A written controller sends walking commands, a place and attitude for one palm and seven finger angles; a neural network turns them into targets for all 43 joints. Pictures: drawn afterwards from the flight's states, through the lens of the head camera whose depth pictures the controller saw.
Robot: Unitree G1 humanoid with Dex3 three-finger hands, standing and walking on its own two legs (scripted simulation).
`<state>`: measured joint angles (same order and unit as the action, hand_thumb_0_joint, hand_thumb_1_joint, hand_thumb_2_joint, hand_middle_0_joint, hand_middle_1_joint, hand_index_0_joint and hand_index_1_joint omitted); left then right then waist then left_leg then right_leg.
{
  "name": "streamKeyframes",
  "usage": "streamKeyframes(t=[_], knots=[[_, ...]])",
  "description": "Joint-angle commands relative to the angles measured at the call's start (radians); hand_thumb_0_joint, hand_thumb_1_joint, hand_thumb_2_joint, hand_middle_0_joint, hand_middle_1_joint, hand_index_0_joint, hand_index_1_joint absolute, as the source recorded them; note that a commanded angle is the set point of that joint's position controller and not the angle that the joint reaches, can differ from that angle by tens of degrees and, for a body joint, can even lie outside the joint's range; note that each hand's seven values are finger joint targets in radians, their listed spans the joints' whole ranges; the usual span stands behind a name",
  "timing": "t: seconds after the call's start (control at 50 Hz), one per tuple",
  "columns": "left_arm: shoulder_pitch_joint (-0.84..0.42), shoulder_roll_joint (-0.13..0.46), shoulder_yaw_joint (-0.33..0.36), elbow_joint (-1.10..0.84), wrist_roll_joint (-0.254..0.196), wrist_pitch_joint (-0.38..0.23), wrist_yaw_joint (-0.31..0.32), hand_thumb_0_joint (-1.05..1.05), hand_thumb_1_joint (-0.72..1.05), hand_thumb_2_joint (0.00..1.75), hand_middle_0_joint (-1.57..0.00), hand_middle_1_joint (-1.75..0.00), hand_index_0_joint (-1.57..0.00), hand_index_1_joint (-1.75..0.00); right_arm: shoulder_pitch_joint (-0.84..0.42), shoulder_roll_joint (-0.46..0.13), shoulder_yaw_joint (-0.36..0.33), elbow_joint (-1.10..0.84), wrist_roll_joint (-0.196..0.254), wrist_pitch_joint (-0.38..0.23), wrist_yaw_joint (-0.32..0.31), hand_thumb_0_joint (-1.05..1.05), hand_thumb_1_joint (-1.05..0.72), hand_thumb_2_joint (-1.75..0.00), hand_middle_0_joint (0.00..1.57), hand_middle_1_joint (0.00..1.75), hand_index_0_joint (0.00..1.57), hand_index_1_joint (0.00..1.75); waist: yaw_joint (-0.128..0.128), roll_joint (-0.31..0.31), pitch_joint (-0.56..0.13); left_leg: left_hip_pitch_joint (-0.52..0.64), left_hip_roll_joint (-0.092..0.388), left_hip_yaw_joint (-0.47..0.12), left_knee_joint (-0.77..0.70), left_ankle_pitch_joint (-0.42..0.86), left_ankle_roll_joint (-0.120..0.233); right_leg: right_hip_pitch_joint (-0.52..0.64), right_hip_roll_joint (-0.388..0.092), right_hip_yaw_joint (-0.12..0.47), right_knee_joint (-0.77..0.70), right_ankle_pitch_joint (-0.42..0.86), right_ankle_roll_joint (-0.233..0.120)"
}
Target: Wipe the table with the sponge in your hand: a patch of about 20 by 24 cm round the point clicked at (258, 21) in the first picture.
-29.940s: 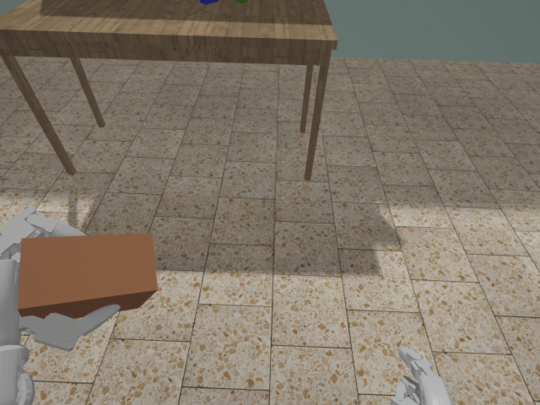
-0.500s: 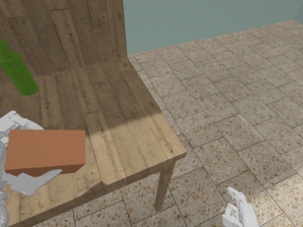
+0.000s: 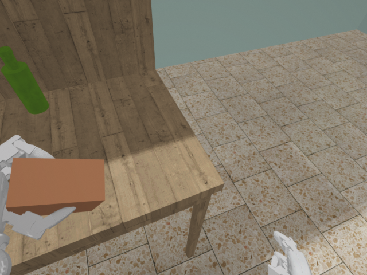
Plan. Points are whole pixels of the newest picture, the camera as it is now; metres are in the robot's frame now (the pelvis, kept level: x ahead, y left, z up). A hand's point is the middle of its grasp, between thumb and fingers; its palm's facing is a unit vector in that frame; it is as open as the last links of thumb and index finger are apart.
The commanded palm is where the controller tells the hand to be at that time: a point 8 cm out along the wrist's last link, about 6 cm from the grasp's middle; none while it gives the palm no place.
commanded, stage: shuffle to correct the standing spot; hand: left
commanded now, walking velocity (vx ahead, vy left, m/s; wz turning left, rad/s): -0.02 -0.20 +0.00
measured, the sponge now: (72, 188) +0.23 +0.20 +0.14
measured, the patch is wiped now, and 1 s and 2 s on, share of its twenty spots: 0.00 0.00 0.00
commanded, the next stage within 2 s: none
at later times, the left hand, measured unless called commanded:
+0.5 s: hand (38, 181) +0.22 +0.24 +0.17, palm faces +0.33 -0.86 -0.39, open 10.2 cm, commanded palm +0.16 +0.28 +0.18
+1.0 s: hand (39, 177) +0.23 +0.25 +0.17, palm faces +0.33 -0.86 -0.39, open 10.2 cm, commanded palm +0.17 +0.29 +0.18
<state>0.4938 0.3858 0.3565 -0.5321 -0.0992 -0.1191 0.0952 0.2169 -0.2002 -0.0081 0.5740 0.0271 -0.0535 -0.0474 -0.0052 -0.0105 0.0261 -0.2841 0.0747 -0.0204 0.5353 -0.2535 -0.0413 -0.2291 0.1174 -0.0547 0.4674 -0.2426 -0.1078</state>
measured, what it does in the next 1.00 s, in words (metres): stands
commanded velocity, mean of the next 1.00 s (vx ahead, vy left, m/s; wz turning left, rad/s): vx -0.02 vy -0.20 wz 0.00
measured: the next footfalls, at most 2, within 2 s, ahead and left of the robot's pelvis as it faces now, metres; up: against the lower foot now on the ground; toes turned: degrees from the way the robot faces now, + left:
none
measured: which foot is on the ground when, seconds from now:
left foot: down 0.00-1.00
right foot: down 0.00-1.00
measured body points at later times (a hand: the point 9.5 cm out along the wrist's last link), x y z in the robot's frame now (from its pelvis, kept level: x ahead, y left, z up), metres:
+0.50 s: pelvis +0.00 +0.00 +0.00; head +0.02 +0.02 +0.45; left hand +0.20 +0.29 +0.19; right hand +0.16 -0.24 -0.08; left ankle +0.02 +0.16 -0.73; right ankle +0.00 -0.05 -0.73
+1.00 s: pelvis +0.01 +0.01 +0.00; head +0.03 +0.02 +0.45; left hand +0.20 +0.29 +0.19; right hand +0.17 -0.23 -0.08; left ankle +0.02 +0.16 -0.73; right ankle +0.00 -0.05 -0.73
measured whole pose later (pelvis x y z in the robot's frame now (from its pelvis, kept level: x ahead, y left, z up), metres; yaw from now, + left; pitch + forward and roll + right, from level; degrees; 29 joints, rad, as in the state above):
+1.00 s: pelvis +0.01 +0.01 +0.00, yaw +0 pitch +0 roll -1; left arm 0.48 0.40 0.37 -0.54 -0.10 -0.12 0.10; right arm 0.20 -0.20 -0.01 0.57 0.03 -0.04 -0.05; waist -0.01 -0.01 0.04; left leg -0.27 0.07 -0.02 0.52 -0.25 -0.05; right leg -0.21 0.11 -0.05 0.44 -0.24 -0.10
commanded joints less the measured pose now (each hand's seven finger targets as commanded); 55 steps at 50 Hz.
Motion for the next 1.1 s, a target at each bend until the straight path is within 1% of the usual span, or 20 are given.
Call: streamKeyframes(t=[0.0, 0.04, 0.08, 0.14, 0.22, 0.24, 0.32, 0.34, 0.4, 0.42, 0.44, 0.5, 0.54, 0.72, 0.74, 0.8, 0.84, 0.96, 1.02, 1.08], knots=[[-0.109, 0.192, 0.127, -0.244, -0.003, -0.075, 0.021, 0.00, 0.10, 1.30, -1.20, -1.60, -1.20, -1.60, -0.103, -0.123, -0.052, -0.160, -0.009, -0.062, -0.009, 0.00, -0.90, -0.90, 0.20, 0.30, 0.20, 0.30, 0.001, 0.083, -0.113, 0.070, 0.084, -0.065, -0.093, 0.072, 0.090, 0.003, -0.176, 0.156, -0.118, 0.109, 0.105], [-0.103, 0.197, 0.127, -0.240, 0.003, -0.073, 0.025, 0.00, 0.10, 1.30, -1.20, -1.60, -1.20, -1.60, -0.113, -0.118, -0.049, -0.154, -0.004, -0.063, -0.009, 0.00, -0.90, -0.90, 0.20, 0.30, 0.20, 0.30, 0.000, 0.125, -0.116, 0.070, 0.094, -0.073, -0.107, 0.116, 0.090, 0.024, -0.170, 0.138, -0.099, 0.141, 0.100], [-0.101, 0.180, 0.119, -0.212, 0.004, -0.071, 0.019, 0.00, 0.10, 1.30, -1.20, -1.60, -1.20, -1.60, -0.098, -0.122, -0.052, -0.158, -0.009, -0.060, -0.006, 0.00, -0.90, -0.90, 0.20, 0.30, 0.20, 0.30, 0.002, 0.100, -0.111, 0.044, 0.100, -0.074, -0.104, 0.124, 0.090, 0.049, -0.162, 0.129, -0.098, 0.146, 0.109], [-0.061, 0.175, 0.119, -0.194, 0.000, -0.065, 0.015, 0.00, 0.10, 1.30, -1.20, -1.60, -1.20, -1.60, -0.100, -0.119, -0.055, -0.159, -0.001, -0.059, -0.002, 0.00, -0.90, -0.90, 0.20, 0.30, 0.20, 0.30, -0.002, 0.097, -0.121, 0.066, 0.088, -0.060, -0.087, 0.130, 0.082, 0.042, -0.172, 0.133, -0.104, 0.171, 0.090], [-0.055, 0.178, 0.126, -0.199, -0.005, -0.063, 0.010, 0.00, 0.10, 1.30, -1.20, -1.60, -1.20, -1.60, -0.087, -0.122, -0.058, -0.168, -0.003, -0.053, 0.003, 0.00, -0.90, -0.90, 0.20, 0.30, 0.20, 0.30, -0.003, 0.032, -0.132, 0.055, 0.065, -0.041, -0.048, 0.079, 0.073, 0.039, -0.193, 0.155, -0.122, 0.157, 0.078], [-0.044, 0.181, 0.127, -0.203, -0.007, -0.061, 0.015, 0.00, 0.10, 1.30, -1.20, -1.60, -1.20, -1.60, -0.098, -0.118, -0.053, -0.163, 0.002, -0.052, 0.002, 0.00, -0.90, -0.90, 0.20, 0.30, 0.20, 0.30, -0.006, 0.062, -0.123, 0.066, 0.061, -0.038, -0.056, 0.061, 0.074, 0.016, -0.196, 0.158, -0.129, 0.137, 0.068], [-0.065, 0.189, 0.134, -0.233, -0.009, -0.065, 0.017, 0.00, 0.10, 1.30, -1.20, -1.60, -1.20, -1.60, -0.088, -0.119, -0.056, -0.167, -0.002, -0.051, 0.001, 0.00, -0.90, -0.90, 0.20, 0.30, 0.20, 0.30, -0.006, 0.020, -0.131, 0.073, 0.048, -0.031, -0.027, 0.054, 0.072, 0.008, -0.212, 0.180, -0.139, 0.131, 0.068], [-0.060, 0.199, 0.137, -0.240, -0.010, -0.064, 0.022, 0.00, 0.10, 1.30, -1.20, -1.60, -1.20, -1.60, -0.105, -0.116, -0.051, -0.161, 0.002, -0.053, -0.003, 0.00, -0.90, -0.90, 0.20, 0.30, 0.20, 0.30, -0.008, 0.058, -0.124, 0.095, 0.052, -0.037, -0.041, 0.059, 0.074, -0.016, -0.209, 0.178, -0.137, 0.129, 0.060], [-0.079, 0.194, 0.138, -0.227, -0.008, -0.065, 0.022, 0.00, 0.10, 1.30, -1.20, -1.60, -1.20, -1.60, -0.096, -0.120, -0.053, -0.159, -0.006, -0.053, -0.004, 0.00, -0.90, -0.90, 0.20, 0.30, 0.20, 0.30, -0.006, 0.058, -0.116, 0.067, 0.065, -0.047, -0.055, 0.060, 0.079, 0.006, -0.197, 0.168, -0.132, 0.123, 0.079], [-0.081, 0.189, 0.134, -0.228, -0.006, -0.065, 0.022, 0.00, 0.10, 1.30, -1.20, -1.60, -1.20, -1.60, -0.094, -0.120, -0.055, -0.160, -0.005, -0.053, -0.003, 0.00, -0.90, -0.90, 0.20, 0.30, 0.20, 0.30, -0.005, 0.054, -0.120, 0.069, 0.064, -0.047, -0.049, 0.083, 0.079, 0.017, -0.197, 0.170, -0.127, 0.151, 0.082], [-0.079, 0.185, 0.124, -0.232, -0.006, -0.063, 0.025, 0.00, 0.10, 1.30, -1.20, -1.60, -1.20, -1.60, -0.108, -0.118, -0.052, -0.154, 0.002, -0.054, -0.005, 0.00, -0.90, -0.90, 0.20, 0.30, 0.20, 0.30, -0.009, 0.095, -0.118, 0.087, 0.069, -0.057, -0.066, 0.106, 0.080, 0.007, -0.193, 0.161, -0.114, 0.160, 0.072], [-0.076, 0.193, 0.134, -0.224, -0.002, -0.068, 0.021, 0.00, 0.10, 1.30, -1.20, -1.60, -1.20, -1.60, -0.095, -0.124, -0.057, -0.157, -0.007, -0.053, -0.003, 0.00, -0.90, -0.90, 0.20, 0.30, 0.20, 0.30, -0.002, 0.094, -0.140, 0.073, 0.100, -0.073, -0.075, 0.200, 0.086, 0.065, -0.175, 0.130, -0.090, 0.221, 0.095], [-0.058, 0.181, 0.119, -0.214, -0.003, -0.062, 0.021, 0.00, 0.10, 1.30, -1.20, -1.60, -1.20, -1.60, -0.102, -0.119, -0.055, -0.157, 0.002, -0.053, -0.002, 0.00, -0.90, -0.90, 0.20, 0.30, 0.20, 0.30, -0.006, 0.105, -0.142, 0.086, 0.096, -0.067, -0.066, 0.242, 0.081, 0.069, -0.180, 0.124, -0.082, 0.257, 0.084], [-0.040, 0.194, 0.143, -0.225, -0.011, -0.062, 0.017, 0.00, 0.10, 1.30, -1.20, -1.60, -1.20, -1.60, -0.090, -0.119, -0.060, -0.166, -0.002, -0.044, 0.002, 0.00, -0.90, -0.90, 0.20, 0.30, 0.20, 0.30, -0.009, 0.026, -0.141, 0.081, 0.057, -0.030, -0.015, 0.097, 0.072, 0.036, -0.212, 0.175, -0.128, 0.215, 0.074], [-0.036, 0.194, 0.137, -0.225, -0.013, -0.059, 0.022, 0.00, 0.10, 1.30, -1.20, -1.60, -1.20, -1.60, -0.098, -0.116, -0.054, -0.159, 0.003, -0.043, -0.001, 0.00, -0.90, -0.90, 0.20, 0.30, 0.20, 0.30, -0.013, 0.054, -0.131, 0.086, 0.055, -0.036, -0.029, 0.082, 0.071, 0.017, -0.214, 0.174, -0.129, 0.187, 0.063], [-0.064, 0.189, 0.133, -0.231, -0.009, -0.063, 0.022, 0.00, 0.10, 1.30, -1.20, -1.60, -1.20, -1.60, -0.098, -0.119, -0.054, -0.163, -0.003, -0.046, -0.001, 0.00, -0.90, -0.90, 0.20, 0.30, 0.20, 0.30, -0.009, 0.061, -0.112, 0.074, 0.065, -0.050, -0.048, 0.055, 0.078, 0.004, -0.200, 0.174, -0.134, 0.139, 0.075], [-0.073, 0.194, 0.128, -0.239, -0.006, -0.063, 0.028, 0.00, 0.10, 1.30, -1.20, -1.60, -1.20, -1.60, -0.111, -0.116, -0.051, -0.156, 0.002, -0.046, -0.005, 0.00, -0.90, -0.90, 0.20, 0.30, 0.20, 0.30, -0.011, 0.095, -0.111, 0.085, 0.076, -0.064, -0.075, 0.078, 0.082, 0.006, -0.193, 0.161, -0.123, 0.146, 0.072], [-0.053, 0.173, 0.119, -0.201, -0.001, -0.059, 0.023, 0.00, 0.10, 1.30, -1.20, -1.60, -1.20, -1.60, -0.099, -0.120, -0.051, -0.158, -0.004, -0.044, -0.002, 0.00, -0.90, -0.90, 0.20, 0.30, 0.20, 0.30, -0.006, 0.107, -0.135, 0.072, 0.108, -0.078, -0.090, 0.184, 0.089, 0.071, -0.168, 0.123, -0.097, 0.203, 0.092], [-0.047, 0.181, 0.126, -0.207, -0.004, -0.058, 0.016, 0.00, 0.10, 1.30, -1.20, -1.60, -1.20, -1.60, -0.089, -0.124, -0.062, -0.165, -0.001, -0.043, 0.002, 0.00, -0.90, -0.90, 0.20, 0.30, 0.20, 0.30, -0.006, 0.060, -0.156, 0.085, 0.092, -0.059, -0.043, 0.221, 0.078, 0.089, -0.188, 0.138, -0.101, 0.279, 0.085], [-0.041, 0.184, 0.127, -0.224, -0.008, -0.059, 0.018, 0.00, 0.10, 1.30, -1.20, -1.60, -1.20, -1.60, -0.092, -0.124, -0.059, -0.168, 0.000, -0.043, 0.003, 0.00, -0.90, -0.90, 0.20, 0.30, 0.20, 0.30, -0.008, 0.068, -0.159, 0.089, 0.089, -0.061, -0.048, 0.210, 0.075, 0.079, -0.192, 0.137, -0.096, 0.266, 0.073]])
